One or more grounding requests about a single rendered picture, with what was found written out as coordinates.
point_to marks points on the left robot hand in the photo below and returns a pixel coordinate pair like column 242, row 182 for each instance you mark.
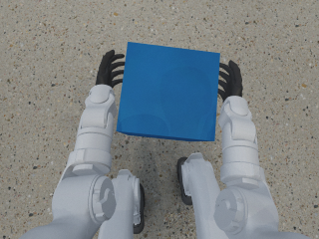
column 105, row 75

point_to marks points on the right robot forearm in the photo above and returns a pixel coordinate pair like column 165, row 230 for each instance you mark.
column 239, row 146

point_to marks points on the carton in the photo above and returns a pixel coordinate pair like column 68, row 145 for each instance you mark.
column 169, row 93

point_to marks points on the robot left upper arm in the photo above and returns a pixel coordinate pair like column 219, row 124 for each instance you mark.
column 81, row 204

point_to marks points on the left robot foot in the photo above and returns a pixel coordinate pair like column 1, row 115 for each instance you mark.
column 138, row 228

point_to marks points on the robot right upper arm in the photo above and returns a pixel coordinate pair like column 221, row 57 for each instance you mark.
column 246, row 214

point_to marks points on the right robot hand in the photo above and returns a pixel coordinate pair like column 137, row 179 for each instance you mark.
column 233, row 85

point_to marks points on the left robot forearm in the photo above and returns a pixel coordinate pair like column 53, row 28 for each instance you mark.
column 92, row 151

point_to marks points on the right robot foot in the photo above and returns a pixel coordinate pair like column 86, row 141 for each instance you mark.
column 185, row 198

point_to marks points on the robot foot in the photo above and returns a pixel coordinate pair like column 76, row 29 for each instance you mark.
column 138, row 228
column 185, row 198

